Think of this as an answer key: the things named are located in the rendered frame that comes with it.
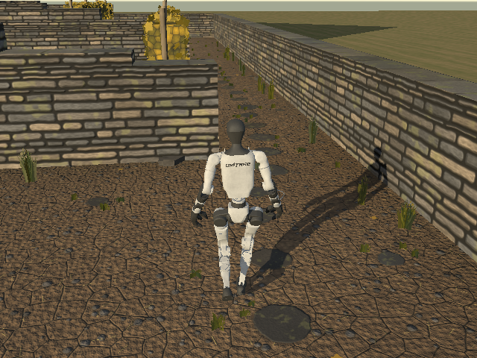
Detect right robot foot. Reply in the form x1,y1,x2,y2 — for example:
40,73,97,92
236,276,247,295

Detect robot left upper arm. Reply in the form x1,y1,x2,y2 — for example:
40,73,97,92
202,152,221,195

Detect robot left hand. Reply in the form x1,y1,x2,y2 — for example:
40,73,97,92
191,211,208,227

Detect right robot forearm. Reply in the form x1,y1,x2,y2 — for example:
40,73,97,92
267,179,281,207

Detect robot right hand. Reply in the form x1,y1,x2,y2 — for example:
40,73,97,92
266,205,283,220

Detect robot right upper arm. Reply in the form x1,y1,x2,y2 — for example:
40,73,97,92
252,150,274,191

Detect left robot forearm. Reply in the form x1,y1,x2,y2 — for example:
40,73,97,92
192,183,209,213

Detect right robot thigh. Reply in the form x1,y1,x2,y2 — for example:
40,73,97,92
241,207,263,250

